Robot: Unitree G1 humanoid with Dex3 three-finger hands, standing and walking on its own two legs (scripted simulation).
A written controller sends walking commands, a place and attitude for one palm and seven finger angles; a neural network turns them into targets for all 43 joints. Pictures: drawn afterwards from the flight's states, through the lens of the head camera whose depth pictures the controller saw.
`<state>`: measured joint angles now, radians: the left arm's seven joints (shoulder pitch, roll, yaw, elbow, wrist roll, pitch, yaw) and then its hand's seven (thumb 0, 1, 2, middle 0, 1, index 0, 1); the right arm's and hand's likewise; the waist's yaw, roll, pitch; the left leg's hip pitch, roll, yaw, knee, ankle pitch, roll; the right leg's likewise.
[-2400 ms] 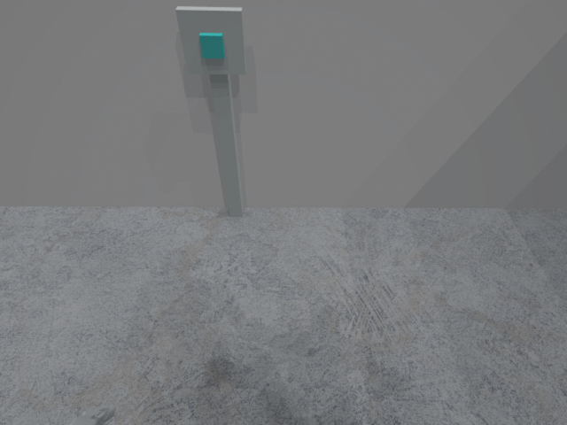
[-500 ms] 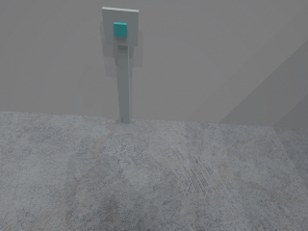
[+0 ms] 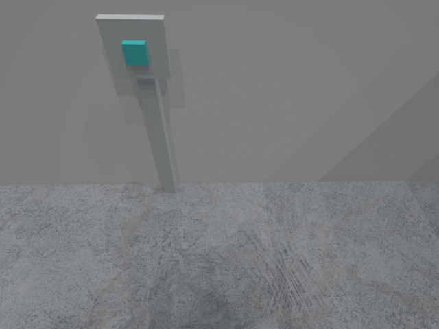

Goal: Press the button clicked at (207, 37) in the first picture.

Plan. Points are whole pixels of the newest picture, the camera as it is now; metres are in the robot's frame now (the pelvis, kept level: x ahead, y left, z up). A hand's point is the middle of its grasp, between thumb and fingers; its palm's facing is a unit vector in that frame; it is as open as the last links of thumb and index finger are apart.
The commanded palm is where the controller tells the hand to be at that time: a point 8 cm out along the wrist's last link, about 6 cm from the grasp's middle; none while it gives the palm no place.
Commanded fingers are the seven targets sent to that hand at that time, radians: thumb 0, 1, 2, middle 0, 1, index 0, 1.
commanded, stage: take the last steps up to it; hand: left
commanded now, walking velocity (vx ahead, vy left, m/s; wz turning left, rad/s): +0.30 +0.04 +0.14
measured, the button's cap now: (136, 52) +0.83 +0.27 +0.07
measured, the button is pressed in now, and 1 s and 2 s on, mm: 0 0 0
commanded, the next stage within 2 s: come to a stop and stand still in 0.78 s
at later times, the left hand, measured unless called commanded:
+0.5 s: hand out of the picture +0.10 +0.22 -0.16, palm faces +0.11 -0.98 -0.14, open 7.4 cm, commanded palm none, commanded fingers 0.00 0.90 0.90 -0.20 -0.30 -0.20 -0.30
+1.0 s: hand (154, 208) +0.42 +0.18 -0.14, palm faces +0.07 -0.97 -0.23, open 7.2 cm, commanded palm none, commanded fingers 0.00 0.90 0.90 -0.20 -0.30 -0.20 -0.30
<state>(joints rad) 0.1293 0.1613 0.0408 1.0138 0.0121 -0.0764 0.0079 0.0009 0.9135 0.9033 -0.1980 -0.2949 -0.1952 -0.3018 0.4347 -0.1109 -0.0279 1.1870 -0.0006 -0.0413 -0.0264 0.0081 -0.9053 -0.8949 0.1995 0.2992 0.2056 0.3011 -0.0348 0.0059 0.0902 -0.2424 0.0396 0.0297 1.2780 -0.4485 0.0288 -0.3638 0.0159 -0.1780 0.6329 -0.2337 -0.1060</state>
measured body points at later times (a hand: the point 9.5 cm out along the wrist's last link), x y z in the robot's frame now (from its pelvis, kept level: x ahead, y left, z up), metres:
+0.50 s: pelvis +0.18 +0.06 +0.02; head +0.19 +0.08 +0.47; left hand +0.10 +0.28 -0.15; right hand +0.25 -0.17 -0.12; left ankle +0.19 +0.15 -0.72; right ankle +0.11 -0.06 -0.64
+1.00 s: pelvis +0.33 +0.00 +0.01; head +0.35 -0.02 +0.46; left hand +0.42 +0.23 -0.12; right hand +0.27 -0.20 -0.16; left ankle +0.26 +0.14 -0.65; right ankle +0.40 -0.07 -0.72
